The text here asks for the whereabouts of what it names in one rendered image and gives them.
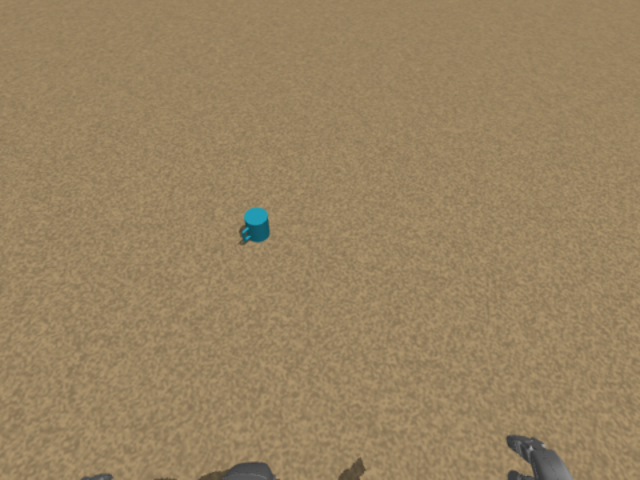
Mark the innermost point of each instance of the mug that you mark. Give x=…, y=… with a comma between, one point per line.
x=257, y=225

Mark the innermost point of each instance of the right robot hand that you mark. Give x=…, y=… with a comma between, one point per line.
x=546, y=464

